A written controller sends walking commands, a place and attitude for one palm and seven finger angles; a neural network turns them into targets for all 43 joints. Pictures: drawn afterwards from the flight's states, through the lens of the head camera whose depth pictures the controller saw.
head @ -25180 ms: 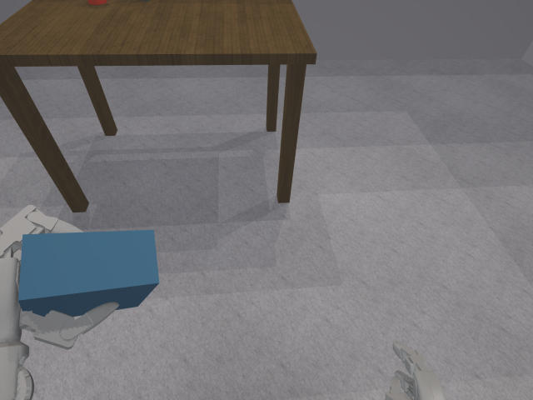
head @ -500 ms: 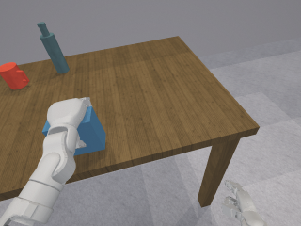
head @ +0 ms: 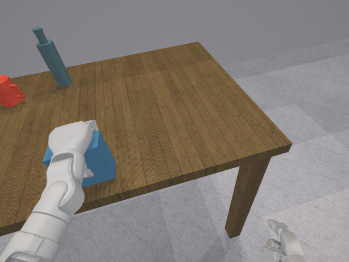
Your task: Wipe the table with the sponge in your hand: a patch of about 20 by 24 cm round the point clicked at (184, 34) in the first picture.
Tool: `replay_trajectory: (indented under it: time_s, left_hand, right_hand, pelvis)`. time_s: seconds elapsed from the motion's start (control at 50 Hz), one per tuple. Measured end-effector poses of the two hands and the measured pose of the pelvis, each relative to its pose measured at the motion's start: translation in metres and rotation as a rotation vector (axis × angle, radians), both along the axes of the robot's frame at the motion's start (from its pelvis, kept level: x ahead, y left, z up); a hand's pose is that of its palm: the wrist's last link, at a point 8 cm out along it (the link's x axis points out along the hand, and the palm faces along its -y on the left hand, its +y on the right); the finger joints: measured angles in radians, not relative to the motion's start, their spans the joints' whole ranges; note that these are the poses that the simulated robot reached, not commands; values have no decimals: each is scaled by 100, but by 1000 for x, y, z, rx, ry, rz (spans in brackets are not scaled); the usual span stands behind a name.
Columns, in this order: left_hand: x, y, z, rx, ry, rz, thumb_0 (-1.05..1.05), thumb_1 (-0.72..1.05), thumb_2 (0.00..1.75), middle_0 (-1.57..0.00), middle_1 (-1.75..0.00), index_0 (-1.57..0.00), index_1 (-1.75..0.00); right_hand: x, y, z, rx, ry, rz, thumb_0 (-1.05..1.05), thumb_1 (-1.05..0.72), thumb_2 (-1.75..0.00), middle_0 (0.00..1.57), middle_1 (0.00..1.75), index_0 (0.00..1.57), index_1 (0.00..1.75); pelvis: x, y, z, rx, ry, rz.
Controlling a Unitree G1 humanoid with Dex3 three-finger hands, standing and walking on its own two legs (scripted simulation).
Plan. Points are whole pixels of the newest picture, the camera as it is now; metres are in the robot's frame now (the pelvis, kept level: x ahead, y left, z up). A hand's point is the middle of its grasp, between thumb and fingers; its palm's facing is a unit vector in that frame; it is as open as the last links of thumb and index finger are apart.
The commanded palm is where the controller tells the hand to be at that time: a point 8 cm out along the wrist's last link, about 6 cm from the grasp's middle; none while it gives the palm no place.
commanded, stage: lower the sponge onto the table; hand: left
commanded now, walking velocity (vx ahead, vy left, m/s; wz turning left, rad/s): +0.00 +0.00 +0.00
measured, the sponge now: (86, 166) +0.31 +0.27 +0.05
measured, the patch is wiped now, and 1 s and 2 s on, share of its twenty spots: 0.00 0.35 0.50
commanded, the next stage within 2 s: wipe forward along the first lane in 0.08 s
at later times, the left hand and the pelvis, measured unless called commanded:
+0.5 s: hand (84, 144) +0.34 +0.28 +0.10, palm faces -0.03 -0.02 -1.00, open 10.4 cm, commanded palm +0.33 +0.28 +0.15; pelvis +0.00 +0.00 +0.00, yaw +1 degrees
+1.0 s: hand (88, 130) +0.40 +0.29 +0.09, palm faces -0.06 +0.01 -1.00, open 10.4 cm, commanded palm +0.38 +0.29 +0.13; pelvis +0.01 +0.00 +0.00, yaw +1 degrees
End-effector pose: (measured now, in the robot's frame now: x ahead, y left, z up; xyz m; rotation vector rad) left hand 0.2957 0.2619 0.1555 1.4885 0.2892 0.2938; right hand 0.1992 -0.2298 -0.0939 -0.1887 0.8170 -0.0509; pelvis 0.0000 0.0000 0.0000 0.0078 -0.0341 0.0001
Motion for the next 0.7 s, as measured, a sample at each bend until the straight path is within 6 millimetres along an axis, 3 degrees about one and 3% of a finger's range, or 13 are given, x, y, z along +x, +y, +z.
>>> replay_trajectory:
  time_s: [0.28,0.38,0.7]
  left_hand:
    - [6,-6,-3,22,34,-28,-1,-53,103,-71,-131,-72,-131]
    - [15,0,-3,30,31,-8,-1,-53,103,-71,-131,-72,-131]
    - [57,11,-4,60,82,-7,0,-53,103,-71,-131,-72,-131]
  right_hand:
    - [4,1,-1,7,-17,-12,1,-90,-90,20,30,20,30]
    - [1,1,-3,3,1,-12,1,-90,-90,20,30,20,30]
    - [-39,-22,-20,-44,125,-89,1,-90,-90,20,30,20,30]
  pelvis:
    - [0,0,0,0,9,8]
    - [0,-2,-1,0,16,9]
    - [4,0,-2,-5,67,15]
